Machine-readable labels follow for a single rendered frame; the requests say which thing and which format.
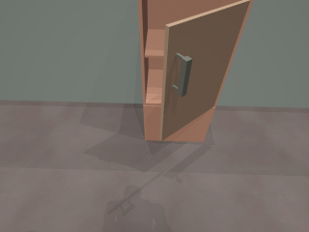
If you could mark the handle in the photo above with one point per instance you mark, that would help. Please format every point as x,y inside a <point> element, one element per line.
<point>185,69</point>

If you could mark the cupboard door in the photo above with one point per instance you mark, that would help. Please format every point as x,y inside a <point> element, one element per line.
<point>209,39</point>

